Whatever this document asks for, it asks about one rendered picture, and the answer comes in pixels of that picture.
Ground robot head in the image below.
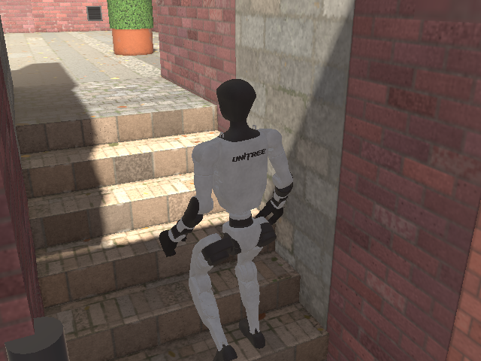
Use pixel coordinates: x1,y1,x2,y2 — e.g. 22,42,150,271
216,79,260,142

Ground right robot hand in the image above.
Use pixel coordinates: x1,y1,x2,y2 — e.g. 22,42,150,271
256,199,283,225

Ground right robot upper arm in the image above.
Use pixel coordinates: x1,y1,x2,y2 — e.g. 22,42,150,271
258,129,293,189

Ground robot left foot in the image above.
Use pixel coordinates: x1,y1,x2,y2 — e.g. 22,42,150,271
213,344,237,361

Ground robot left forearm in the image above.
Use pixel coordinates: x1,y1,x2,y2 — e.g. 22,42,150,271
168,197,203,242

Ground robot right forearm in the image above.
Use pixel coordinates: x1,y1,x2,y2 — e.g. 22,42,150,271
271,172,293,209

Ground left robot upper arm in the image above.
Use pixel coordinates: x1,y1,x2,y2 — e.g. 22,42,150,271
192,139,220,214

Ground left robot hand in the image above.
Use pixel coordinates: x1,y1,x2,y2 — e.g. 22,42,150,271
159,230,187,257

